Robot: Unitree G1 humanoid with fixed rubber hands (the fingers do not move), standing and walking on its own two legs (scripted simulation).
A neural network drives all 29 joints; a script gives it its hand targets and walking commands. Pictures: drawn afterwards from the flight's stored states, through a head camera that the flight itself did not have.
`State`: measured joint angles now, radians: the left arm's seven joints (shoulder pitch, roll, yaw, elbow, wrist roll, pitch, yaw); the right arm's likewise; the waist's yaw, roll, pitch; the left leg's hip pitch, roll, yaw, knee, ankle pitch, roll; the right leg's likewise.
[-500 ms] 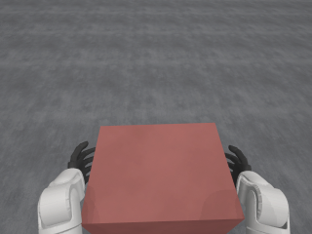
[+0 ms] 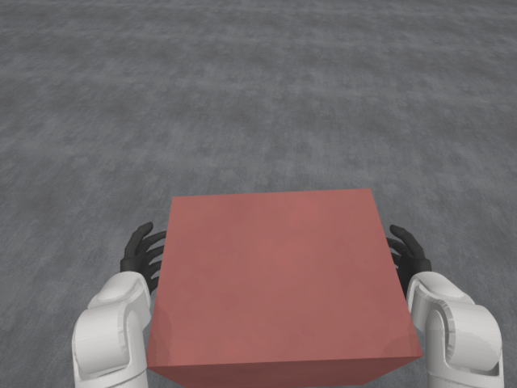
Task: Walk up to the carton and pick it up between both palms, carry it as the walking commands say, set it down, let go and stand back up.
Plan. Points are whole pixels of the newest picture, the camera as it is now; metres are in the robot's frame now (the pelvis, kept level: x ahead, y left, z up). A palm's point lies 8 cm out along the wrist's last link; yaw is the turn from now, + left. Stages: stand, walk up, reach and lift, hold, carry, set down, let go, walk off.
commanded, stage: carry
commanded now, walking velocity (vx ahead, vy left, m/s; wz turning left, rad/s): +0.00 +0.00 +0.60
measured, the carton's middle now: (274, 297) +0.25 -0.01 +0.01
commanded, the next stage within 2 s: none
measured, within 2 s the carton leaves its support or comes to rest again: neither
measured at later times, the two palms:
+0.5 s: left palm out of the picture +0.11 +0.24 +0.09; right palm (368, 306) +0.20 -0.13 +0.07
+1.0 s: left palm out of the picture +0.00 +0.27 +0.09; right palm (318, 335) +0.17 -0.06 +0.06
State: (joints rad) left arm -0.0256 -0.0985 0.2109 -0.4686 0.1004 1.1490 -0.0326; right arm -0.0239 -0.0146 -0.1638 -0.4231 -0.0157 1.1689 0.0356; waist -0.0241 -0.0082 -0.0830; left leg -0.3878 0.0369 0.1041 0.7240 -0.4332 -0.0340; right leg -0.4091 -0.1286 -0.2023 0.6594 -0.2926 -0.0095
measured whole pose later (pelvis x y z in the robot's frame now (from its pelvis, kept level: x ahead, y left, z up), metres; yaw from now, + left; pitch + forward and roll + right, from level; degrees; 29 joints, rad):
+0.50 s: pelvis -0.08 +0.00 +0.01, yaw +16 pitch +3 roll +1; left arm -0.03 -0.11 0.22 -0.45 0.10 1.14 -0.03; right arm -0.02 -0.01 -0.17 -0.42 -0.02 1.17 0.03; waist -0.03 0.02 -0.07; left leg -0.52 0.04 0.09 0.97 -0.47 -0.06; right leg -0.37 -0.11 -0.17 0.61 -0.29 0.00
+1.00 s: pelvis -0.13 -0.01 +0.00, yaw +31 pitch +4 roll +1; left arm -0.06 -0.09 0.22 -0.42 0.07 1.13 -0.05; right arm 0.00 0.03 -0.18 -0.46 -0.05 1.17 0.02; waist -0.01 0.04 -0.06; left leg -0.54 -0.03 0.02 0.86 -0.45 -0.03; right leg -0.36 -0.02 -0.11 0.62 -0.33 -0.04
